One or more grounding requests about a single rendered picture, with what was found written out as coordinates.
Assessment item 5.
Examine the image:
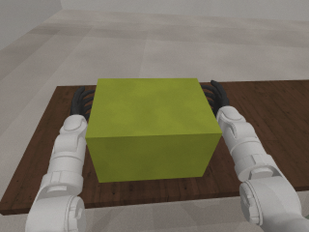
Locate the left robot forearm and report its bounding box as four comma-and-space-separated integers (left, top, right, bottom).
25, 114, 88, 232

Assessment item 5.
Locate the robot right hand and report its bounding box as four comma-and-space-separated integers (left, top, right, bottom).
201, 80, 230, 118

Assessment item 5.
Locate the right robot forearm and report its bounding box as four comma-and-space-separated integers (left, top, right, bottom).
215, 105, 302, 214

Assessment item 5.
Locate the carton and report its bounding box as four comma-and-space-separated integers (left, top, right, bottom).
85, 77, 223, 183

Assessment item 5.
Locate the right robot upper arm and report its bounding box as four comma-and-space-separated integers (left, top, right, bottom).
239, 176, 309, 232

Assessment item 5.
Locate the robot left hand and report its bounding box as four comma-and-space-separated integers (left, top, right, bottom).
70, 86, 95, 121

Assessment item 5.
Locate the left robot upper arm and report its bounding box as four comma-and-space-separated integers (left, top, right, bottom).
26, 195, 87, 232

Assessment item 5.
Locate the table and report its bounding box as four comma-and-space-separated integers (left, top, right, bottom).
0, 79, 309, 219

